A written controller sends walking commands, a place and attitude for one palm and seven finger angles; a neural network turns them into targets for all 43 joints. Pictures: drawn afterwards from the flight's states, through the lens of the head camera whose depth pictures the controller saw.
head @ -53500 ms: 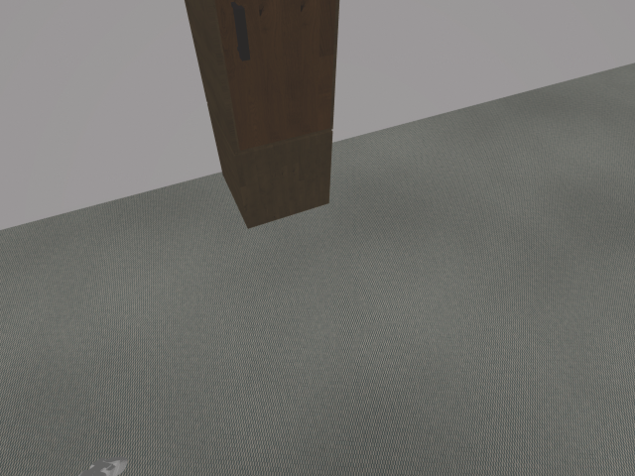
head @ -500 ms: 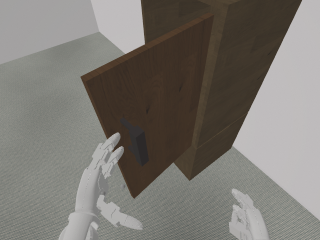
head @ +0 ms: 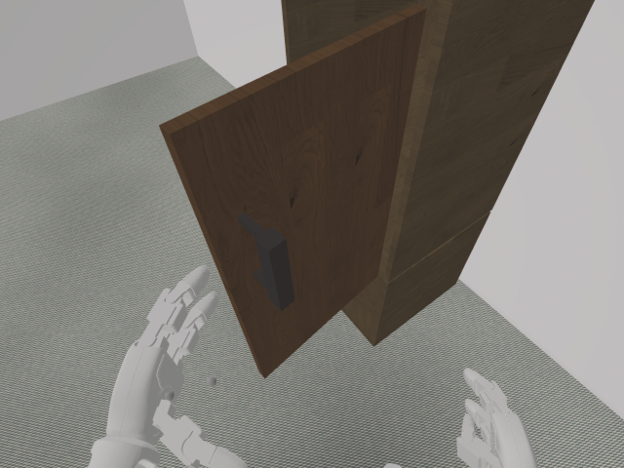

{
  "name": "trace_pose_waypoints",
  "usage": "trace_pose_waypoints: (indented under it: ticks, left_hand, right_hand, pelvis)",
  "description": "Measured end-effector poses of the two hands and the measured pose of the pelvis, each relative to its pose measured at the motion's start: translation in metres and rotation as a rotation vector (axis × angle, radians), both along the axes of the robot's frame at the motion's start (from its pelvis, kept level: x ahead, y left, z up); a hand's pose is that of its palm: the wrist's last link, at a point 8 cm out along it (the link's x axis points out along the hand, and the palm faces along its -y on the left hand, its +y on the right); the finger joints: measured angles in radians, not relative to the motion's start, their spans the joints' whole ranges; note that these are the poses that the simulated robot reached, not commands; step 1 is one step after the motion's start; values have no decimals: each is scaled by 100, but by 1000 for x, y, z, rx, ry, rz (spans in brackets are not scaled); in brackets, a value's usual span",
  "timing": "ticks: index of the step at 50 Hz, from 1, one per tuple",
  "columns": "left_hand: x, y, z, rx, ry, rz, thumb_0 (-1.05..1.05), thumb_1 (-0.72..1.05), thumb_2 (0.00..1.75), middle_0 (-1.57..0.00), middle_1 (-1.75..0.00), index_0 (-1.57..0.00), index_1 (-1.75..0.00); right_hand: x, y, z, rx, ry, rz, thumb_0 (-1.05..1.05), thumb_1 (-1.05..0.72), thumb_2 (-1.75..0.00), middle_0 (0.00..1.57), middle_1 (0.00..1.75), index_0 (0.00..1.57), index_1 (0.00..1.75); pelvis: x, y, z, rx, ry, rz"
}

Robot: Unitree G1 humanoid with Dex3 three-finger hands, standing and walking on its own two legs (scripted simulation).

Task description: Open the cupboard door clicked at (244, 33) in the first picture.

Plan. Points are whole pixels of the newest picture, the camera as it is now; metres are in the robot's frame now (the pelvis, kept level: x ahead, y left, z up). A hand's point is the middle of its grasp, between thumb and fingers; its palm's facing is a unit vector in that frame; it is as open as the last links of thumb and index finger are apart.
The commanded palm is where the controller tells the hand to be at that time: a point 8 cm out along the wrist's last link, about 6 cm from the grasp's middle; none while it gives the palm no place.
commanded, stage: draw the hand back to the body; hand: left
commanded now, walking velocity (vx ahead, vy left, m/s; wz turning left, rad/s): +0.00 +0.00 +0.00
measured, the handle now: (265, 262) +0.34 +0.09 +0.10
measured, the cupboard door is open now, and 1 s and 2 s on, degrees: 98 98 98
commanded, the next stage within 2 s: step back with the hand held close in 1.50 s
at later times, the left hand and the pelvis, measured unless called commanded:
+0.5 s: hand (125, 366) +0.19 +0.18 +0.14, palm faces +0.08 -0.97 -0.23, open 15.9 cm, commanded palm +0.15 +0.24 +0.16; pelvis +0.00 +0.01 +0.02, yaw +0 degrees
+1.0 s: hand (24, 311) +0.21 +0.26 +0.19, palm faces +0.36 -0.83 -0.42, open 10.5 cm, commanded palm +0.16 +0.31 +0.21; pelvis +0.02 +0.02 +0.05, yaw -2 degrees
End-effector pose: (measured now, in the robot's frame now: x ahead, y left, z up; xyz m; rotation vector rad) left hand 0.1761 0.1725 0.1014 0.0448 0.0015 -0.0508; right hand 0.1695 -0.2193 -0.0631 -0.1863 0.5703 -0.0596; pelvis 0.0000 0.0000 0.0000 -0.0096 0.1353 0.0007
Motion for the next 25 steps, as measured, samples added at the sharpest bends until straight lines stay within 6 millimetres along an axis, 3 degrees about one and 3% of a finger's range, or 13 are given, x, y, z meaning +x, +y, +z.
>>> trace_pose_waypoints:
  ticks: [11,22,25]
  left_hand:
    - [0,25,25,38,-24,33,-2,-50,30,-15,-30,-15,-30]
    - [-11,51,44,55,-34,51,-2,-46,31,-15,-30,-15,-30]
    - [-12,62,53,188,-34,131,-2,-41,33,-15,-30,-16,-30]
  right_hand:
    - [-5,8,8,22,-21,-21,1,-90,-90,20,30,20,30]
    - [8,15,23,9,-69,7,1,-90,-90,20,30,20,30]
    - [10,17,27,-9,-63,6,1,-90,-90,20,30,20,30]
  pelvis:
    - [0,4,8,-4,-36,-6]
    - [2,9,17,-12,-78,4]
    - [3,10,22,-13,-103,-3]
